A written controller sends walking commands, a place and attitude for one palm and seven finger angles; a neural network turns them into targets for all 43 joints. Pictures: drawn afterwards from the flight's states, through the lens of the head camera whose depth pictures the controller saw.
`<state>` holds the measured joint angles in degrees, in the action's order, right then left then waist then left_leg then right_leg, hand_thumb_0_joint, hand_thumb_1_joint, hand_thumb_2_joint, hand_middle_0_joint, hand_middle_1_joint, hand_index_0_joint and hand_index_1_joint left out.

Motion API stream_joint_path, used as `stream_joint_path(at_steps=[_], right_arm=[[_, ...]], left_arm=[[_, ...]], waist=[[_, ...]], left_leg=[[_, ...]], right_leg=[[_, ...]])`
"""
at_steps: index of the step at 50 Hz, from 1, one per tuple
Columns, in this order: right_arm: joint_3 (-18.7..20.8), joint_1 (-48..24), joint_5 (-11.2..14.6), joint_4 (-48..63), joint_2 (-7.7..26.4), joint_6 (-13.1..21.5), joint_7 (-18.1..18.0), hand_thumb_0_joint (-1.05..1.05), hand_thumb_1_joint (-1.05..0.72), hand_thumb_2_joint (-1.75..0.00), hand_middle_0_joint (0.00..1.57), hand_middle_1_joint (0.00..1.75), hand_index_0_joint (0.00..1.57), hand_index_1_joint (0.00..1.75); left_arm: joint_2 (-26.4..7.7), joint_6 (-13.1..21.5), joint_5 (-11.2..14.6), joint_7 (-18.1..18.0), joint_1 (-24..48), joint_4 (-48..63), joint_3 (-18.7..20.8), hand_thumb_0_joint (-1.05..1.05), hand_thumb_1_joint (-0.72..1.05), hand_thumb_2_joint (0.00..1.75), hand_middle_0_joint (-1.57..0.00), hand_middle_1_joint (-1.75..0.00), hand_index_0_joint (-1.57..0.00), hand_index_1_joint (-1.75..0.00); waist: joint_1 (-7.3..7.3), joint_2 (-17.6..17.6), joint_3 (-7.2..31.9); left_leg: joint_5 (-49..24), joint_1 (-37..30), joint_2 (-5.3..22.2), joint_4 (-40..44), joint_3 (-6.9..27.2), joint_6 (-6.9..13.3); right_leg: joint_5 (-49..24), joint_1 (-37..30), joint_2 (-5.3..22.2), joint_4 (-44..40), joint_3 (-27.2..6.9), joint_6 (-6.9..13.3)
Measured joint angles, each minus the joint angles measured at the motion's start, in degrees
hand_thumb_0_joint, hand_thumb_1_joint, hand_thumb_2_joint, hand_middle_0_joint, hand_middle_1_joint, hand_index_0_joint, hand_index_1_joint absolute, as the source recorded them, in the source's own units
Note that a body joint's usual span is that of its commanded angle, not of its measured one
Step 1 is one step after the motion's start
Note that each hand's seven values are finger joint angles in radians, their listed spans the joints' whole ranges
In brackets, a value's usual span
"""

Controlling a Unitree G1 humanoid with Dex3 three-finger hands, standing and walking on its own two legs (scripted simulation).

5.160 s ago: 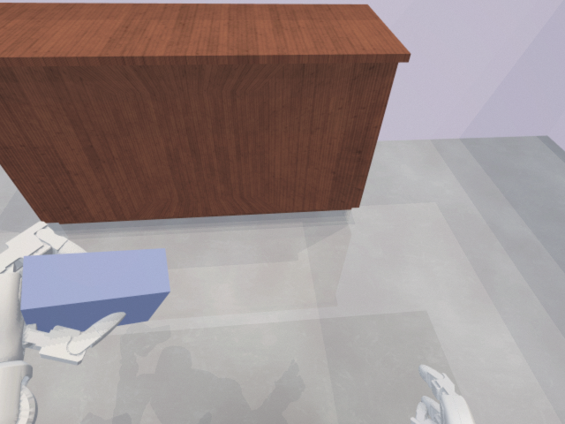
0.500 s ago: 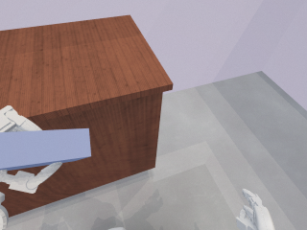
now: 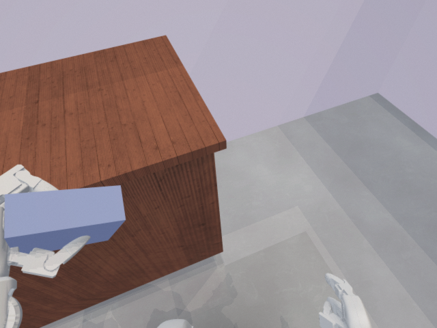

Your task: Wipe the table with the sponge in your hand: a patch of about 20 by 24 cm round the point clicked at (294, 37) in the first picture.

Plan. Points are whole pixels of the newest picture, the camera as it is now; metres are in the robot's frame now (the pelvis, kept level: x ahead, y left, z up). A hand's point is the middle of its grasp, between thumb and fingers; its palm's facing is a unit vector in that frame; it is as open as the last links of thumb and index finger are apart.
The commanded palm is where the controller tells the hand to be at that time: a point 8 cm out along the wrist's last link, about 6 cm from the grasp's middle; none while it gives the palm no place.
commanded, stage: come to a stop and stand still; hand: left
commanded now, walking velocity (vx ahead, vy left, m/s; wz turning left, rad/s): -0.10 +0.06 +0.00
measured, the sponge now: (83, 219) +0.24 +0.20 +0.14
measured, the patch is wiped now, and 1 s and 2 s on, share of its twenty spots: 0.00 0.00 0.00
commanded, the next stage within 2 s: none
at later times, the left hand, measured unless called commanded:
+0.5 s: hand out of the picture +0.20 +0.29 +0.15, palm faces +0.25 -0.90 -0.36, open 9.2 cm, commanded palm +0.14 +0.35 +0.18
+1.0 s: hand out of the picture +0.17 +0.36 +0.16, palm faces +0.39 -0.84 -0.37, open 9.2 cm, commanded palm +0.11 +0.38 +0.18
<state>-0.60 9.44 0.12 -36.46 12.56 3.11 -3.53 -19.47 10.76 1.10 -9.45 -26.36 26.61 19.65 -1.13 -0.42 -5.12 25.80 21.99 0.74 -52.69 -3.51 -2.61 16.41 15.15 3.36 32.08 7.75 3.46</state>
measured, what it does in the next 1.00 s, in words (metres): steps to the left: left foot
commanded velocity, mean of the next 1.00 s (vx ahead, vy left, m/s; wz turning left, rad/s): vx -0.01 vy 0.00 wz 0.00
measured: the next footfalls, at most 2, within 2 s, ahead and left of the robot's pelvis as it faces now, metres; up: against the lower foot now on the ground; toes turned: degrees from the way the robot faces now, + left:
left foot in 0.16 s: +0.06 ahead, +0.14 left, +0.00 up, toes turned +3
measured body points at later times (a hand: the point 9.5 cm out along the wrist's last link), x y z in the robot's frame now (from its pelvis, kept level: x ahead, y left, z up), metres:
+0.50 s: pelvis -0.04 +0.08 +0.00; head -0.02 +0.10 +0.45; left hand +0.18 +0.34 +0.17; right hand +0.11 -0.15 -0.07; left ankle +0.01 +0.14 -0.74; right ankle -0.02 -0.06 -0.73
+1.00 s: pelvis -0.05 +0.11 +0.00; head -0.05 +0.13 +0.45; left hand +0.14 +0.40 +0.18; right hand +0.13 -0.12 -0.06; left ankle +0.01 +0.14 -0.74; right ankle -0.04 -0.04 -0.73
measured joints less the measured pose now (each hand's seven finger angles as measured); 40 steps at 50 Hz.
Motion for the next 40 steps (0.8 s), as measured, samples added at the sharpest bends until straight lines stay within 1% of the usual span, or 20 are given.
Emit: stream_joint_path(at_steps=[4,6,8,9,11,12,13,14,15,17,18,20,22,23,25,27,29,31,35,40], right_arm=[[1.2,-0.6,-0.2,3.2,1.2,-0.7,-0.6,0.02,-0.90,-0.90,0.20,0.30,0.20,0.30],[1.8,-0.6,-0.3,4.4,1.8,-1.2,-0.7,0.01,-0.90,-0.90,0.20,0.30,0.20,0.30],[2.3,-0.4,-0.3,5.4,2.4,-1.6,-0.9,0.01,-0.90,-0.90,0.20,0.30,0.20,0.30],[2.6,-0.3,-0.2,5.4,2.4,-1.7,-1.0,0.01,-0.90,-0.90,0.20,0.30,0.20,0.30],[2.7,-0.2,0.1,4.8,1.2,-1.8,-1.2,0.01,-0.90,-0.90,0.20,0.30,0.19,0.30],[3.4,1.3,-0.8,5.0,0.7,-0.1,-1.1,0.01,-0.91,-0.90,0.20,0.30,0.19,0.30],[3.8,2.3,-1.0,4.5,0.5,1.7,-0.8,0.01,-0.91,-0.90,0.20,0.30,0.19,0.30],[3.4,2.4,-0.9,3.4,0.6,2.8,-0.3,0.01,-0.91,-0.90,0.20,0.30,0.19,0.30],[2.7,2.0,-0.3,2.4,0.6,3.5,0.5,0.01,-0.91,-0.90,0.20,0.30,0.19,0.30],[1.4,1.0,0.5,1.6,0.7,4.4,2.4,0.01,-0.90,-0.90,0.20,0.30,0.19,0.30],[1.1,0.7,0.8,1.5,0.3,4.9,3.2,0.01,-0.90,-0.90,0.20,0.30,0.20,0.30],[0.5,1.1,0.8,2.4,-0.8,5.4,4.3,0.01,-0.90,-0.90,0.20,0.30,0.20,0.30],[0.0,2.5,0.5,3.9,-1.6,5.8,4.8,0.01,-0.90,-0.90,0.20,0.30,0.20,0.30],[-0.3,3.1,0.3,4.4,-2.1,6.0,4.9,0.01,-0.90,-0.90,0.20,0.30,0.20,0.30],[-1.0,4.2,-0.1,4.8,-3.2,6.0,4.6,0.01,-0.90,-0.90,0.21,0.30,0.20,0.30],[-1.7,5.1,-0.4,4.9,-4.0,5.7,4.3,0.01,-0.90,-0.90,0.21,0.30,0.20,0.30],[-2.1,4.9,-0.7,4.3,-4.1,5.3,3.9,0.01,-0.90,-0.90,0.21,0.30,0.20,0.30],[-2.2,4.6,-0.8,3.3,-3.8,5.2,3.8,0.01,-0.90,-0.90,0.21,0.30,0.20,0.30],[-2.1,4.8,-0.7,2.6,-3.1,5.0,4.0,0.02,-0.90,-0.90,0.21,0.30,0.20,0.30],[-1.4,4.4,-0.8,3.0,-2.0,4.3,3.6,0.02,-0.90,-0.90,0.21,0.30,0.20,0.30]], left_arm=[[-1.8,0.5,-0.1,-0.4,-2.9,4.0,0.4,-0.01,-0.43,1.03,-0.83,-1.39,-0.83,-1.38],[-2.7,0.6,-0.1,-0.5,-4.2,6.0,0.9,-0.01,-0.43,1.03,-0.83,-1.39,-0.83,-1.38],[-3.3,0.6,0.1,-0.6,-5.0,7.5,1.2,-0.01,-0.43,1.03,-0.83,-1.39,-0.83,-1.38],[-3.7,0.5,0.2,-0.7,-5.0,7.9,1.3,-0.01,-0.43,1.03,-0.83,-1.39,-0.83,-1.38],[-4.5,0.5,0.4,-0.6,-4.1,7.0,1.6,-0.01,-0.43,1.03,-0.83,-1.39,-0.83,-1.38],[-6.7,1.0,-1.1,1.1,-0.5,4.8,2.3,-0.01,-0.43,1.03,-0.83,-1.38,-0.83,-1.38],[-9.7,2.3,-2.0,2.8,5.6,0.9,3.5,-0.01,-0.43,1.03,-0.84,-1.38,-0.84,-1.38],[-11.6,3.4,-2.0,3.7,11.8,-3.6,4.9,-0.01,-0.43,1.03,-0.84,-1.38,-0.84,-1.38],[-12.0,3.8,-1.4,3.8,16.8,-7.6,6.1,-0.01,-0.43,1.03,-0.84,-1.38,-0.84,-1.38],[-9.7,2.9,0.4,2.4,21.0,-10.6,8.0,-0.01,-0.43,1.03,-0.83,-1.39,-0.83,-1.39],[-8.0,2.3,1.2,1.8,20.5,-9.9,8.1,-0.01,-0.43,1.03,-0.83,-1.39,-0.83,-1.39],[-3.8,2.0,1.9,1.6,15.9,-6.5,6.0,-0.01,-0.42,1.03,-0.82,-1.40,-0.82,-1.40],[-0.5,2.2,0.9,2.7,9.7,-2.9,2.0,-0.01,-0.42,1.03,-0.82,-1.40,-0.82,-1.40],[0.2,2.5,0.2,3.4,7.0,-1.4,0.2,-0.01,-0.42,1.03,-0.82,-1.41,-0.82,-1.40],[-0.5,3.2,-0.6,4.6,3.0,0.3,-1.7,-0.01,-0.42,1.03,-0.82,-1.40,-0.82,-1.40],[-2.5,3.6,-0.9,5.1,1.6,0.5,-1.0,-0.01,-0.42,1.03,-0.82,-1.40,-0.82,-1.40],[-3.8,3.5,-0.9,5.0,3.0,-0.9,0.8,-0.01,-0.42,1.03,-0.82,-1.40,-0.82,-1.40],[-4.4,3.1,-0.7,4.6,5.3,-2.7,2.8,-0.01,-0.43,1.03,-0.83,-1.40,-0.82,-1.40],[-2.6,1.7,-0.3,3.6,7.0,-3.7,4.2,-0.01,-0.42,1.03,-0.82,-1.40,-0.82,-1.40],[0.1,0.4,-1.0,3.4,5.4,-3.7,0.9,-0.01,-0.42,1.04,-0.82,-1.40,-0.82,-1.40]], waist=[[-0.98,1.6,-0.4],[-0.98,1.9,-0.3],[-0.77,1.4,-0.1],[-0.52,1.3,0.1],[0.74,2.9,0.4],[2.40,3.1,0.8],[4.24,2.8,0.4],[5.49,2.7,-0.1],[6.12,2.7,-0.6],[5.35,2.1,-1.3],[4.60,2.3,-1.7],[3.32,3.0,-1.4],[1.87,2.8,-0.6],[1.27,2.8,-0.3],[0.75,3.1,0.3],[1.00,3.6,0.9],[1.52,2.7,0.2],[2.03,1.7,-0.3],[2.79,0.7,0.6],[2.89,0.2,2.3]], left_leg=[[-2.8,-1.7,0.1,8.8,-0.5,0.1],[-5.9,-3.4,0.2,14.4,-0.5,0.1],[-12.3,-6.1,0.7,20.9,-0.4,0.4],[-12.5,-7.2,0.9,22.8,-0.6,1.5],[-11.2,-7.6,0.3,22.7,-1.6,2.6],[-10.8,-6.3,0.6,21.2,-1.7,2.9],[-10.3,-4.7,1.3,18.6,-1.2,2.9],[-8.7,-3.3,1.1,16.1,0.2,2.4],[-7.3,-2.6,0.5,14.6,1.4,2.2],[-8.9,-4.0,-0.2,17.3,2.0,2.3],[-11.1,-4.9,-0.7,18.6,1.4,3.3],[-12.4,-6.3,-1.6,20.3,-0.4,5.4],[-12.9,-6.9,-2.1,22.0,-1.4,6.8],[-13.2,-7.0,-2.4,22.7,-1.7,7.2],[-14.1,-6.8,-2.8,23.8,-2.0,7.7],[-14.5,-6.0,-3.3,23.9,-2.5,8.0],[-14.9,-5.5,-3.0,23.8,-2.3,8.1],[-15.6,-5.8,-2.9,24.7,-2.0,7.9],[-17.5,-6.8,-3.4,28.0,-1.9,7.5],[-18.5,-8.1,-4.1,30.9,-2.1,6.6]], right_leg=[[-0.9,0.1,0.2,-1.3,-0.1,-0.3],[-0.9,0.4,0.0,-1.0,0.0,-0.6],[-0.3,0.8,-0.6,0.3,0.3,-1.1],[0.2,1.1,-0.9,1.3,0.3,-1.3],[0.8,1.4,-0.4,2.4,-0.9,-2.3],[-0.1,1.8,-0.7,2.1,-1.3,-2.5],[-0.5,2.1,-1.3,2.0,-0.9,-2.1],[-0.8,2.4,-1.6,2.1,-0.7,-1.7],[-1.2,2.4,-1.8,1.8,-0.9,-1.5],[-2.6,1.7,-2.3,0.6,-1.5,-2.0],[-3.1,1.3,-2.0,0.2,-2.2,-2.6],[-2.6,1.1,-1.2,0.1,-4.1,-3.1],[1.4,1.6,-1.3,2.2,-5.5,-2.6],[2.2,1.5,-1.4,3.0,-5.9,-2.4],[2.8,0.4,-1.8,2.7,-6.0,-2.2],[2.4,-1.8,-2.1,-0.3,-5.6,-1.9],[-0.9,-2.7,-2.6,-2.9,-5.6,-2.5],[-1.2,-3.1,-2.9,-3.9,-5.4,-2.5],[0.6,-3.5,-3.2,-5.6,-6.4,-1.8],[0.4,-4.4,-3.2,-7.3,-7.7,-1.7]])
